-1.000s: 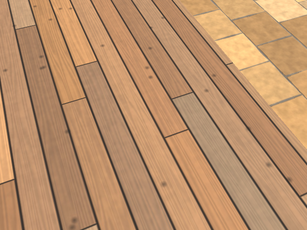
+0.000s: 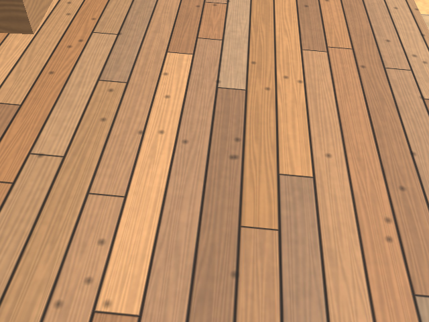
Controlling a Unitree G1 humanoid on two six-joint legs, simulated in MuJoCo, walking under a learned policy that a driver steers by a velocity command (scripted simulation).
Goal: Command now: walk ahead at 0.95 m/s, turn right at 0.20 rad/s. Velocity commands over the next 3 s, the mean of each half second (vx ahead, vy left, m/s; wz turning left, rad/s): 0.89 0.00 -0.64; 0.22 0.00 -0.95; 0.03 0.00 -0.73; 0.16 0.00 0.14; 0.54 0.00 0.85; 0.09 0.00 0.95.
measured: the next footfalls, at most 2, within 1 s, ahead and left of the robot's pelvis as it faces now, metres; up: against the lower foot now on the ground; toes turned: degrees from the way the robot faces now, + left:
right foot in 0.20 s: +0.39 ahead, -0.03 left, +0.00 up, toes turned -9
left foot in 0.58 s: +0.81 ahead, +0.01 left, +0.00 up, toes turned -37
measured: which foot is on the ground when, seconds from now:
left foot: down 0.00-0.18, up 0.20-0.56, down 0.58-1.00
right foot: up 0.00-0.18, down 0.20-0.58, up 0.60-1.00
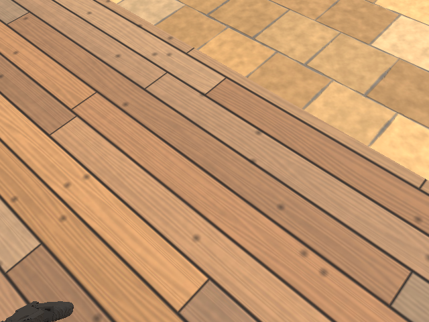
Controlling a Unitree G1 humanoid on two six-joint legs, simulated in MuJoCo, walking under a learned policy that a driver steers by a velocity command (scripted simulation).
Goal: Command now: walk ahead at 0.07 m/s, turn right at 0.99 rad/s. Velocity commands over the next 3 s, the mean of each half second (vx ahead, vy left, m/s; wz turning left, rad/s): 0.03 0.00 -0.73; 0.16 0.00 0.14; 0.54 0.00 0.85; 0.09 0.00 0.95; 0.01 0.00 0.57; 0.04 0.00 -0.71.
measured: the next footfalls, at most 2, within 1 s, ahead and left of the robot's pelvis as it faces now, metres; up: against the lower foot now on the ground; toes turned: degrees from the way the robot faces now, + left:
right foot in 0.04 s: +0.10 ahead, -0.12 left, +0.00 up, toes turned -6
left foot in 0.42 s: +0.16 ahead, +0.11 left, +0.00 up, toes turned -22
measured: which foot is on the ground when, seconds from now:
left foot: down 0.00-0.04, up 0.06-0.40, down 0.42-0.78, up 0.80-1.00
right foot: up 0.00-0.02, down 0.04-0.42, up 0.44-0.70, down 0.72-1.00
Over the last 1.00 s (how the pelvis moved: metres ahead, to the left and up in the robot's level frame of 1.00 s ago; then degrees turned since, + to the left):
0.67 -0.04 0.00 -52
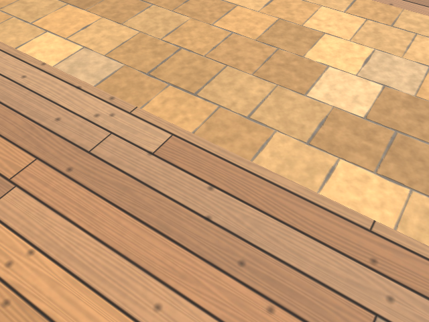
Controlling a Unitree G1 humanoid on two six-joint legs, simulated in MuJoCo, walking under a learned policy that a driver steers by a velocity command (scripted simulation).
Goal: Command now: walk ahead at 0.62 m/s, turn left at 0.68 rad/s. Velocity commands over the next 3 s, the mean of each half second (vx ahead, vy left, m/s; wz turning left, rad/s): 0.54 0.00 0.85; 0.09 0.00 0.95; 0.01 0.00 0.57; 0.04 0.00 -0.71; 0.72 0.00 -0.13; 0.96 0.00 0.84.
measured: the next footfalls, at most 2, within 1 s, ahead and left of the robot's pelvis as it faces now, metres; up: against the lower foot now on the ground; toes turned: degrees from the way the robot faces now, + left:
left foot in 0.18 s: +0.17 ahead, +0.17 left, +0.00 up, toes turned +16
right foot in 0.62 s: +0.54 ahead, +0.23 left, +0.00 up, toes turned +43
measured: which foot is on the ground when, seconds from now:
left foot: up 0.00-0.16, down 0.18-0.60, up 0.62-1.00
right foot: down 0.00-0.16, up 0.18-0.60, down 0.62-1.00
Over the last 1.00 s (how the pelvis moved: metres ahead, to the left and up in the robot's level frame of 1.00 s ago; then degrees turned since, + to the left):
0.09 0.02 0.00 -13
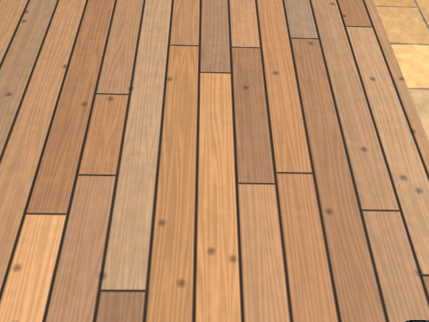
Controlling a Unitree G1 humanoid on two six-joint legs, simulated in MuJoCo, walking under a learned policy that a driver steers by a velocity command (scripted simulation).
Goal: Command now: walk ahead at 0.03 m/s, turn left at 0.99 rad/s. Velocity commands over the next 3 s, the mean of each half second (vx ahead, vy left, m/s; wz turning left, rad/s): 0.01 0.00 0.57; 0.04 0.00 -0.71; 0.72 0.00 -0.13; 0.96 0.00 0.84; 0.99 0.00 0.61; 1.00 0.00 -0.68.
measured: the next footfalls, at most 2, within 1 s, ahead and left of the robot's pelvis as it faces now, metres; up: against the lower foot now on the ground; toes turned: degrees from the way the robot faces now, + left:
left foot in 0.10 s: +0.06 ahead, +0.14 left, +0.00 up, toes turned +9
right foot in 0.46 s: +0.14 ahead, -0.08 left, +0.00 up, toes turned +14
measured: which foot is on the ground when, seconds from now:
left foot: up 0.00-0.08, down 0.10-0.50, up 0.52-0.76, down 0.78-1.00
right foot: down 0.00-0.08, up 0.10-0.44, down 0.46-0.78, up 0.80-1.00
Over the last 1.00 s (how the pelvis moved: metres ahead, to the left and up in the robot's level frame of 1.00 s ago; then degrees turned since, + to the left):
0.38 0.20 0.00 56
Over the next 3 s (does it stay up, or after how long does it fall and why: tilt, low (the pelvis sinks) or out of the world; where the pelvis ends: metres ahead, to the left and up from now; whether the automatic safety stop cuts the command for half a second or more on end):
stays up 1.52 0.17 -0.03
